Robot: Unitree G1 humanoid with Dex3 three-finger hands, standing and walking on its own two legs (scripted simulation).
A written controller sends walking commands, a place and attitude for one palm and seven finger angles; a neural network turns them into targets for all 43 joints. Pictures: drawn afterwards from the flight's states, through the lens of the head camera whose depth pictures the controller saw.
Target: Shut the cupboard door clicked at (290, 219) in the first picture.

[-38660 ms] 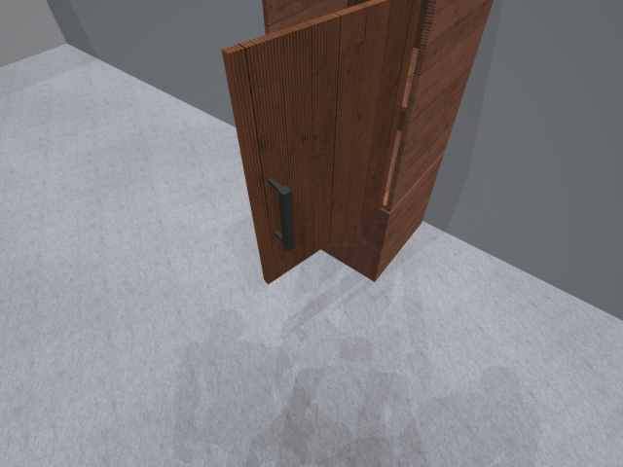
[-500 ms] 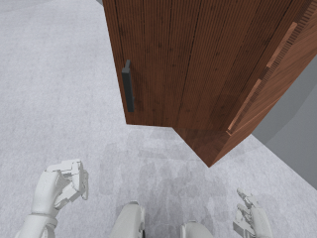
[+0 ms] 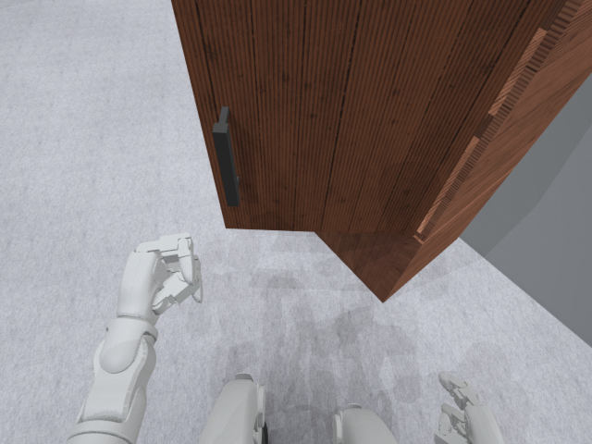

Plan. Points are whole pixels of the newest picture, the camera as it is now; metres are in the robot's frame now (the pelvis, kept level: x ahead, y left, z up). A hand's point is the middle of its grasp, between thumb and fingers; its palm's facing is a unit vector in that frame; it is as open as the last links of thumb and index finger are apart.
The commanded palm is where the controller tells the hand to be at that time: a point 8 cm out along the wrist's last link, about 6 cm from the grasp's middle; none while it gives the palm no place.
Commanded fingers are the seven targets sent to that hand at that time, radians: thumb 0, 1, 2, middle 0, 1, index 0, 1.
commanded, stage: bring the fist close to the handle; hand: left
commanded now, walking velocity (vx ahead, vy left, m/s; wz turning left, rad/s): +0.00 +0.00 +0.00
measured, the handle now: (229, 160) +0.53 +0.14 +0.03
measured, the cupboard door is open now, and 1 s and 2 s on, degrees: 50 50 38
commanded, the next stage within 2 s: push the door shut along its arc in 0.90 s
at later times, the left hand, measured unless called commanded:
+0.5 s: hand (240, 217) +0.42 +0.11 +0.03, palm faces -0.01 -1.00 -0.03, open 3.1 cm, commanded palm +0.40 +0.15 +0.03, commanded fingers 0.00 0.90 0.90 -1.30 -1.50 -1.30 -1.50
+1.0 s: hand (241, 213) +0.43 +0.11 +0.03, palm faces +0.01 -1.00 -0.03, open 3.1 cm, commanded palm +0.40 +0.16 +0.03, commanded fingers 0.00 0.90 0.90 -1.30 -1.50 -1.30 -1.50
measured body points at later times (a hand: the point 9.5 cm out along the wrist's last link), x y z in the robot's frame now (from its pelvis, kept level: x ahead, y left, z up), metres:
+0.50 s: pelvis +0.00 -0.01 -0.01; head +0.10 +0.00 +0.43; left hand +0.41 +0.16 +0.04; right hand +0.10 -0.26 -0.13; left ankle +0.08 +0.10 -0.62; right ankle -0.01 -0.11 -0.62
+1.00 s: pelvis +0.00 -0.02 -0.01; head +0.11 -0.01 +0.43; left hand +0.42 +0.16 +0.03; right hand +0.08 -0.28 -0.13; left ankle +0.08 +0.10 -0.62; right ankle -0.01 -0.11 -0.62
